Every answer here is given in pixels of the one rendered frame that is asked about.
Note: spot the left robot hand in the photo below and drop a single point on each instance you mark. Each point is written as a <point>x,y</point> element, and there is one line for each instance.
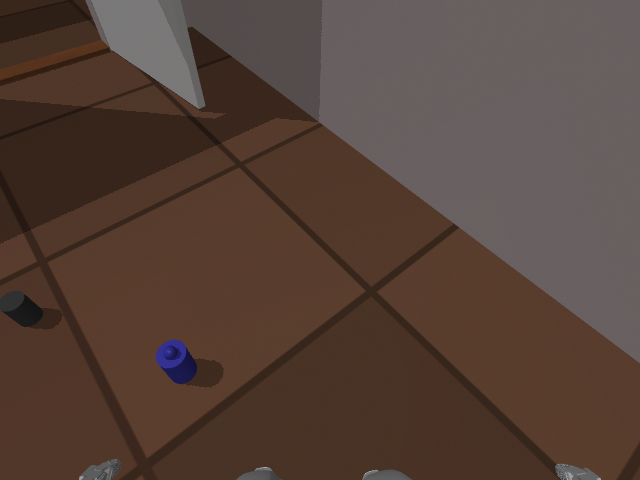
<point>106,471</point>

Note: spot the right robot hand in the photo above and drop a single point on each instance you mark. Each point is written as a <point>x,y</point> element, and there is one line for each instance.
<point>568,472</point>

